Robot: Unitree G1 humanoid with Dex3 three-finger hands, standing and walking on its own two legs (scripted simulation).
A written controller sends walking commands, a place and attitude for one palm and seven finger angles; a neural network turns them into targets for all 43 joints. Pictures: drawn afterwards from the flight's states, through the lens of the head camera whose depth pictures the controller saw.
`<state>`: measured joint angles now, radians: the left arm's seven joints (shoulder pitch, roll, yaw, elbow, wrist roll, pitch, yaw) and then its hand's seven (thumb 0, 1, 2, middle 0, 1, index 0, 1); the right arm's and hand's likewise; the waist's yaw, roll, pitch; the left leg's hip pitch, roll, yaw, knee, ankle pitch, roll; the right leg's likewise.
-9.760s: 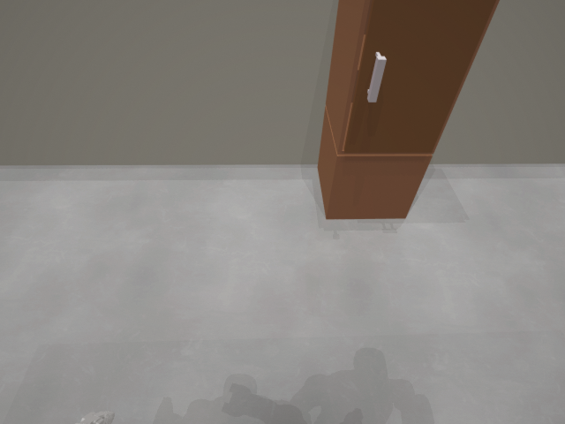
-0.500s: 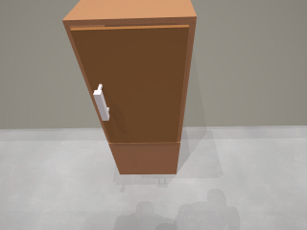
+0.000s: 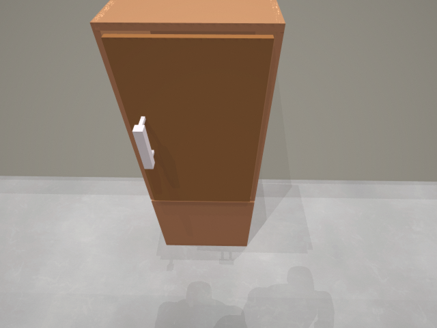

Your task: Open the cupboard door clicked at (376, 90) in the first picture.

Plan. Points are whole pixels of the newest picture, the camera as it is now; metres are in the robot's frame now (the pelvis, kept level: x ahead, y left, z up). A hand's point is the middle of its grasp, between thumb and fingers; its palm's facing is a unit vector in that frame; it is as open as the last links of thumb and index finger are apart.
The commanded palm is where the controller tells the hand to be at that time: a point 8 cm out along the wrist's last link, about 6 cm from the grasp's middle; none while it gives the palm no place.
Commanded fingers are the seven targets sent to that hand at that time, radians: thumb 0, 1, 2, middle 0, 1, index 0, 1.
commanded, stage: look again from close up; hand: left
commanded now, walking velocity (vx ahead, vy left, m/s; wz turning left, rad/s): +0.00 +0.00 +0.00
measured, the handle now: (146, 142) +0.57 +0.24 -0.02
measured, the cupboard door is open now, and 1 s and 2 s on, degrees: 0 0 0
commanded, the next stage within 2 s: raise the hand with hooked fingers in 0.28 s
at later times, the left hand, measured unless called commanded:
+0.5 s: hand out of the picture +0.09 +0.21 -0.10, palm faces +0.22 -0.94 -0.25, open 7.3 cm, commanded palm +0.09 +0.24 -0.06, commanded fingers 0.00 0.74 0.83 -0.21 -0.41 -0.21 -0.41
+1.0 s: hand out of the picture +0.12 +0.23 -0.03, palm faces +0.09 -0.99 -0.07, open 9.8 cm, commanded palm +0.11 +0.28 -0.04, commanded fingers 0.00 0.15 0.58 -0.25 -0.78 -0.25 -0.78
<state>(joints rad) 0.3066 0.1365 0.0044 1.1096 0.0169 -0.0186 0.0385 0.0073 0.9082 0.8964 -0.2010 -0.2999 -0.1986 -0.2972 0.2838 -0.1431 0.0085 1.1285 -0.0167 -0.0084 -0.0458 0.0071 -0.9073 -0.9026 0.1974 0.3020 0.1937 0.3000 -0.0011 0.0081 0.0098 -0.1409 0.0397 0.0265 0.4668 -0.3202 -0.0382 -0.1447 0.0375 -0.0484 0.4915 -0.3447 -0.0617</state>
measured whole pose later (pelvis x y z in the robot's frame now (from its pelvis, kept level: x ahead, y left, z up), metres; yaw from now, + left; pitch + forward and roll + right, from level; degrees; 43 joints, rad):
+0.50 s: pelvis -0.02 +0.02 +0.00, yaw +1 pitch +1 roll +1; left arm 0.48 0.18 0.00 0.42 -0.11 -0.01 0.12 0.04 0.93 0.89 -0.21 -0.31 -0.20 -0.31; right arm 0.36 -0.20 0.00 0.96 0.03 -0.19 -0.08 0.02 -0.92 -0.90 0.20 0.30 0.20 0.30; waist 0.01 0.04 0.00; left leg -0.21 0.01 0.03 0.51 -0.32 -0.01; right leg -0.21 0.01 -0.05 0.54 -0.34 -0.03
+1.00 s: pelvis -0.09 +0.02 -0.10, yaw +3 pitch +13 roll -3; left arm 0.35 0.22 0.14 -0.02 -0.23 -0.53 -0.23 0.02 0.37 0.67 -0.23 -0.64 -0.23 -0.63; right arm 0.15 -0.23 0.03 0.50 -0.01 -0.22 -0.05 0.01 -0.90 -0.90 0.20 0.30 0.20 0.30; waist 0.05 0.01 -0.12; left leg -0.96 0.02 -0.06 1.24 -0.52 -0.01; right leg -0.89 -0.01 -0.13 1.19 -0.53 -0.05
